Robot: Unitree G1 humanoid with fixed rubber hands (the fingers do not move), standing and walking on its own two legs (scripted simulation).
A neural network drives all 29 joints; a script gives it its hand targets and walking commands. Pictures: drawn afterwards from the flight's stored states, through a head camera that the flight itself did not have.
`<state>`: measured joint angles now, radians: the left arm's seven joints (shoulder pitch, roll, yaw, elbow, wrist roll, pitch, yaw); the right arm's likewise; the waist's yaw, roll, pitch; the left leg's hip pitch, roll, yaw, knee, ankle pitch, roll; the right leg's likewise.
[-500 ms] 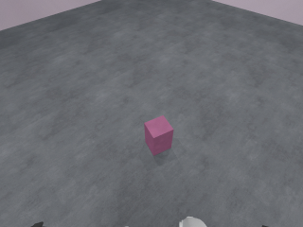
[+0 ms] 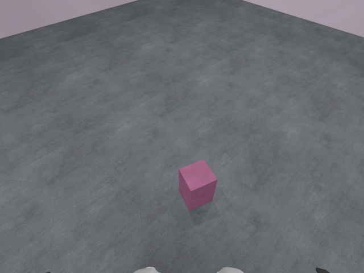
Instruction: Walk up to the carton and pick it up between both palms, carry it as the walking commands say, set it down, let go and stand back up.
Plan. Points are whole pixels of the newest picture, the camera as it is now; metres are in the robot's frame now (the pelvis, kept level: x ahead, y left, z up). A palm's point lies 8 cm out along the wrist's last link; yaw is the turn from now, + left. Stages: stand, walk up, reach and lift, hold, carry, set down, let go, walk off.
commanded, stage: walk up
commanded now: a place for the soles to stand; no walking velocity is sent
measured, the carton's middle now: (196, 185) +0.66 -0.08 -0.62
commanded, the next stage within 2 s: none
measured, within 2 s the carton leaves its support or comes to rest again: neither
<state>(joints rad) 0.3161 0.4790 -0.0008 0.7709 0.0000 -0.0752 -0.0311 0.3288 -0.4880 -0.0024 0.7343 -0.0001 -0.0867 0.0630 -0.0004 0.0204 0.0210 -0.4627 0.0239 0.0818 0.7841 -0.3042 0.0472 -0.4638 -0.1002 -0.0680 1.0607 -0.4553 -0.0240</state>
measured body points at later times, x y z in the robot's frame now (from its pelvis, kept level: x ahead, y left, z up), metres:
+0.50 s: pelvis +0.11 +0.01 +0.00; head +0.12 +0.00 +0.45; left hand +0.19 +0.34 -0.09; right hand +0.20 -0.32 -0.09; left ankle +0.16 +0.11 -0.71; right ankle +0.13 -0.13 -0.69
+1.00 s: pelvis +0.14 +0.00 +0.00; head +0.16 -0.01 +0.45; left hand +0.23 +0.33 -0.09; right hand +0.27 -0.31 -0.09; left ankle +0.16 +0.11 -0.71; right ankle +0.15 -0.13 -0.70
